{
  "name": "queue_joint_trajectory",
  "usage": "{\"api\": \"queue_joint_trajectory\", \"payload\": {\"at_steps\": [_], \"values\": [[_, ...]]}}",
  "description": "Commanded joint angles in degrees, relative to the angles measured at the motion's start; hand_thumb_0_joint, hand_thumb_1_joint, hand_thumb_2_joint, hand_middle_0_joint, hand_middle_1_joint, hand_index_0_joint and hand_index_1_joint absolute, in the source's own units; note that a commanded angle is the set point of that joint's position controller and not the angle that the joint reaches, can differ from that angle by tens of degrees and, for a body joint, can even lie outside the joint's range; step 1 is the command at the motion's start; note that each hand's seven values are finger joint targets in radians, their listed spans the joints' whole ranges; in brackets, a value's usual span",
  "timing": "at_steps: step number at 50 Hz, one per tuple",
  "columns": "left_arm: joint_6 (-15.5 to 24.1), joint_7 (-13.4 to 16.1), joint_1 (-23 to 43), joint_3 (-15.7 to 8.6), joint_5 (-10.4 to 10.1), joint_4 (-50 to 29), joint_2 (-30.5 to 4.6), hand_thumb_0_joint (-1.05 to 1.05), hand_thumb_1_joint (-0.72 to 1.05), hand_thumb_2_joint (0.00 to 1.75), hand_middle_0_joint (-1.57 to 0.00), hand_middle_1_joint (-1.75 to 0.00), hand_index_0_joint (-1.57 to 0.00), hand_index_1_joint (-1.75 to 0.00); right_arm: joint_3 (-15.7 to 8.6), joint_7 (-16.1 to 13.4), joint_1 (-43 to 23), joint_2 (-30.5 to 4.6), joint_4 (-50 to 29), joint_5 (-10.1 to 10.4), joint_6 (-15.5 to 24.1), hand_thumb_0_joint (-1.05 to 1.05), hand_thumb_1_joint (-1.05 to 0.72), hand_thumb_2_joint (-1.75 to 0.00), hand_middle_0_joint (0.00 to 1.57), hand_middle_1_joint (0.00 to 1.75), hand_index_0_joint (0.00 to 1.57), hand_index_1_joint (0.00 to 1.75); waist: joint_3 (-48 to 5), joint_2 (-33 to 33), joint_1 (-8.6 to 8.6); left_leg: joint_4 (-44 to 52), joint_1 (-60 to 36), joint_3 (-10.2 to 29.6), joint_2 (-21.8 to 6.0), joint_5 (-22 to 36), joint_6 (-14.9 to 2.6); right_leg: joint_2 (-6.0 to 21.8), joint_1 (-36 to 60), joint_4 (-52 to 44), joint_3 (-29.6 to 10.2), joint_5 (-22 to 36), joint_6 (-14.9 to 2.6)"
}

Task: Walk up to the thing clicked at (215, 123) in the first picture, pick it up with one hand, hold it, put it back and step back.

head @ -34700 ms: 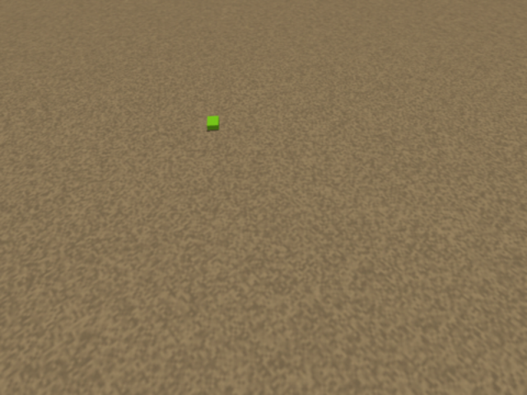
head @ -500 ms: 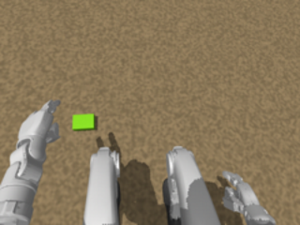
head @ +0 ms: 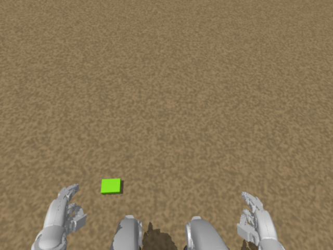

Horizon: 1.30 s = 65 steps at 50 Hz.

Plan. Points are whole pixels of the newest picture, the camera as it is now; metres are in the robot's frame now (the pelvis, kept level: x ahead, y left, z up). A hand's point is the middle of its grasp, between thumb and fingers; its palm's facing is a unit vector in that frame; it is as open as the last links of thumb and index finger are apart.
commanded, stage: home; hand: left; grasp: from above
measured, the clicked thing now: (111, 186) +0.45 +0.25 -0.64
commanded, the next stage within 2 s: none
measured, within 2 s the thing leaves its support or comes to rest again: neither
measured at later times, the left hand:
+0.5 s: hand (74, 229) +0.18 +0.18 +0.01, palm faces +0.08 -0.97 -0.21, open 7.4 cm
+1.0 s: hand (76, 227) +0.19 +0.18 +0.01, palm faces +0.07 -0.97 -0.21, open 7.4 cm
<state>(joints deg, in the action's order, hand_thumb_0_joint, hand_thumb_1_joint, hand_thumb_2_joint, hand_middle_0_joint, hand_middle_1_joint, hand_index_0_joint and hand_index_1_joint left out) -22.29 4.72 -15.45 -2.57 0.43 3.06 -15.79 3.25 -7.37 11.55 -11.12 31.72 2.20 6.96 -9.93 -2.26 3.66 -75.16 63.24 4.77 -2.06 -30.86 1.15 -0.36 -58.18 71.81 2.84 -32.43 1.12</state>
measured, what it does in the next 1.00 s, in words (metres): rises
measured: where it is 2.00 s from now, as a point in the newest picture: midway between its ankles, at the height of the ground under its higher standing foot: outside the picture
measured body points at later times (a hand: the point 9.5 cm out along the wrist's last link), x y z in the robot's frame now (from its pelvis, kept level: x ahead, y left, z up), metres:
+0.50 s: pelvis +0.03 +0.00 +0.06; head +0.05 +0.00 +0.51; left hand +0.18 +0.23 +0.03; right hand +0.21 -0.24 +0.00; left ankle +0.05 +0.12 -0.62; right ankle +0.02 -0.14 -0.62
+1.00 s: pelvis +0.03 +0.00 +0.06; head +0.05 +0.00 +0.51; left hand +0.18 +0.23 +0.03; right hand +0.19 -0.24 -0.01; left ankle +0.05 +0.12 -0.62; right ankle +0.02 -0.14 -0.62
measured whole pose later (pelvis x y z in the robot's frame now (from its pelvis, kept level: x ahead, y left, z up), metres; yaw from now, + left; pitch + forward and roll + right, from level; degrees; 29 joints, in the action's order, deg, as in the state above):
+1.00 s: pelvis +0.03 +0.00 +0.06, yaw +1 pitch +10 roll -3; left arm -26.5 1.3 -28.7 -1.9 -2.7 -7.6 -12.6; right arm 2.1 -10.8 16.9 -12.4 31.6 0.2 13.4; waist -8.9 -2.8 2.3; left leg -58.1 40.7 3.7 -1.9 -27.1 1.1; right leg 0.0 -35.8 54.6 2.4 -28.4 1.0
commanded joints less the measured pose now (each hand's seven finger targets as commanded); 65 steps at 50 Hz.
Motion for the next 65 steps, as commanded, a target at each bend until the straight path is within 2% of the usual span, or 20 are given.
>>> {"api": "queue_joint_trajectory", "payload": {"at_steps": [1,6,12,18,20,26,30,34,35,40,42,44,50,53,55,59,65], "values": [[0.3,0.3,-3.1,-4.1,-2.9,-14.9,-4.7,0.0,0.9,0.9,-0.2,-0.3,-0.2,-0.3,-3.1,-2.5,1.2,-7.6,-8.6,-0.2,4.4,0.0,-0.9,-0.9,0.2,0.3,0.2,0.3,-13.2,-3.6,0.49,17.4,-22.0,-1.4,1.3,14.6,-1.65,-1.5,14.8,-17.2,0.3,16.0,-1.64],[-1.6,-0.4,-10.5,-3.9,-4.1,-19.8,-3.0,0.0,0.9,0.9,-0.2,-0.3,-0.2,-0.3,-3.1,-3.7,1.9,-7.1,-10.4,-0.5,5.7,0.0,-0.9,-0.9,0.2,0.3,0.2,0.3,-9.2,-3.3,-0.9,22.9,-26.5,-1.4,1.3,16.8,-1.4,-1.7,19.6,-22.0,1.2,17.3,-1.63],[-2.3,-2.0,-14.6,-2.6,-3.7,-22.4,-1.8,0.0,0.9,0.9,-0.2,-0.3,-0.2,-0.3,-3.8,-3.9,2.3,-7.4,-11.5,-1.2,7.2,0.0,-0.9,-0.9,0.2,0.3,0.2,0.3,-4.5,-1.8,-0.78,26.1,-28.7,-1.6,1.5,16.5,-1.56,-1.9,21.4,-25.3,2.0,16.7,-1.4],[-1.7,-3.3,-12.2,-2.4,-3.4,-22.0,-1.9,0.0,0.9,0.9,-0.2,-0.3,-0.2,-0.3,-4.3,-3.9,2.3,-8.2,-10.9,-1.7,8.7,0.0,-0.9,-0.9,0.2,0.3,0.2,0.3,-3.2,0.5,-0.04,25.8,-29.9,-2.8,1.9,16.4,-1.86,-1.5,22.0,-26.5,1.5,16.8,-0.8],[-1.5,-3.4,-11.7,-2.6,-3.1,-21.3,-2.4,0.0,0.9,0.9,-0.2,-0.3,-0.2,-0.3,-4.3,-3.9,1.7,-8.4,-10.7,-1.8,9.2,0.0,-0.9,-0.9,0.2,0.3,0.2,0.3,-2.0,0.5,-0.52,26.2,-29.6,-2.7,2.0,15.1,-1.88,-1.4,21.7,-26.6,1.6,15.6,-0.75],[-1.2,-3.4,-11.2,-2.8,-2.7,-21.7,-2.7,0.0,0.9,0.9,-0.2,-0.3,-0.2,-0.3,-4.0,-3.7,0.6,-8.3,-10.4,-1.9,9.9,0.0,-0.9,-0.9,0.2,0.3,0.2,0.3,-2.4,-0.1,-1.14,26.4,-30.0,-3.0,2.2,13.8,-1.81,-1.1,22.2,-27.2,1.1,14.8,-0.66],[-1.1,-3.2,-12.3,-2.7,-2.7,-21.8,-2.5,0.0,0.9,0.9,-0.2,-0.3,-0.2,-0.3,-4.2,-3.7,1.0,-8.3,-9.9,-2.1,10.1,0.0,-0.9,-0.9,0.2,0.3,0.2,0.3,-4.4,-0.6,-1.01,25.9,-30.9,-2.8,2.2,16.0,-1.8,-1.0,23.3,-26.6,1.0,17.0,-0.65],[-0.9,-3.0,-12.2,-3.0,-2.6,-21.5,-2.6,0.0,0.9,0.9,-0.2,-0.3,-0.2,-0.3,-4.2,-3.8,0.5,-8.3,-9.9,-2.1,10.0,0.0,-0.9,-0.9,0.2,0.3,0.2,0.3,-4.1,-0.4,-1.56,26.2,-30.5,-2.7,2.0,15.7,-1.74,-1.2,23.3,-26.5,1.3,16.3,-0.79],[-1.0,-3.2,-12.0,-2.5,-2.7,-21.7,-2.5,0.0,0.9,0.9,-0.2,-0.3,-0.2,-0.3,-4.2,-3.8,0.8,-8.3,-9.8,-2.1,10.1,0.0,-0.9,-0.9,0.2,0.3,0.2,0.3,-4.4,-0.4,-1.08,26.1,-30.9,-2.7,2.1,15.9,-1.82,-1.2,23.3,-26.5,1.1,16.7,-0.69],[-0.9,-3.1,-12.1,-3.0,-2.8,-21.4,-2.8,0.0,0.9,0.9,-0.2,-0.3,-0.2,-0.3,-4.2,-3.9,0.4,-8.3,-9.8,-2.0,10.1,0.0,-0.9,-0.9,0.2,0.3,0.2,0.3,-3.3,-0.8,-1.52,26.5,-30.0,-2.7,2.0,14.6,-1.71,-1.3,22.7,-26.8,1.3,15.3,-0.79],[-1.0,-3.1,-12.1,-2.6,-3.0,-21.2,-2.6,0.0,0.9,0.9,-0.2,-0.3,-0.2,-0.3,-4.1,-3.9,0.3,-8.4,-9.9,-2.0,10.1,0.0,-0.9,-0.9,0.2,0.3,0.2,0.3,-3.1,1.0,-1.24,26.2,-29.9,-2.8,2.0,14.1,-1.92,-1.3,22.7,-27.2,1.2,15.0,-0.6],[-1.1,-3.1,-12.3,-3.0,-3.0,-21.3,-2.7,0.0,0.9,0.9,-0.2,-0.3,-0.2,-0.3,-4.0,-3.9,0.5,-8.1,-9.7,-2.0,10.1,0.0,-0.9,-0.9,0.2,0.3,0.2,0.3,-3.6,0.3,-1.67,26.0,-29.7,-2.9,2.0,14.7,-1.87,-1.1,23.2,-27.0,1.0,15.6,-0.7],[-1.2,-3.1,-12.3,-2.9,-2.9,-21.5,-2.9,0.0,0.9,0.9,-0.2,-0.3,-0.2,-0.3,-4.3,-4.0,0.7,-8.3,-9.6,-1.9,10.1,0.0,-0.9,-0.9,0.2,0.3,0.2,0.3,-4.6,-0.4,-1.44,26.1,-30.5,-2.7,1.8,15.8,-1.77,-1.2,23.4,-26.4,1.2,16.4,-0.81],[-1.4,-3.2,-12.3,-2.5,-2.8,-20.6,-2.5,0.0,0.9,0.9,-0.2,-0.3,-0.2,-0.3,-4.3,-3.9,0.7,-8.4,-9.6,-1.9,10.1,0.0,-0.9,-0.9,0.2,0.3,0.2,0.3,-2.6,-0.2,-1.66,26.8,-29.8,-2.6,1.7,14.4,-1.71,-1.3,22.7,-26.4,1.3,14.8,-0.96],[-1.3,-3.3,-11.8,-2.8,-3.0,-21.5,-2.9,0.0,0.9,0.9,-0.2,-0.3,-0.2,-0.3,-4.4,-3.8,1.0,-8.5,-9.6,-1.9,10.1,0.0,-0.9,-0.9,0.2,0.3,0.2,0.3,-4.3,-1.0,-1.36,26.9,-30.6,-2.2,1.7,14.9,-1.67,-1.4,23.2,-26.2,1.3,15.2,-1.0],[-1.5,-3.2,-11.1,-2.7,-3.0,-21.4,-2.8,0.0,0.9,0.9,-0.2,-0.3,-0.2,-0.3,-4.2,-3.9,0.4,-8.4,-9.9,-1.9,10.1,0.0,-0.9,-0.9,0.2,0.3,0.2,0.3,-1.9,-0.2,-1.48,27.0,-29.3,-2.5,1.7,13.1,-1.77,-1.3,22.1,-26.9,1.4,13.6,-0.86],[-1.7,-3.4,-11.4,-2.8,-2.9,-22.1,-2.9,0.0,0.9,0.9,-0.2,-0.3,-0.2,-0.3,-4.3,-3.9,0.5,-8.3,-9.8,-1.9,10.2,0.0,-0.9,-0.9,0.2,0.3,0.2,0.3,-3.6,-0.6,-1.53,26.4,-30.0,-2.9,1.8,13.6,-1.72,-1.1,22.5,-26.7,1.0,14.1,-0.82]]}}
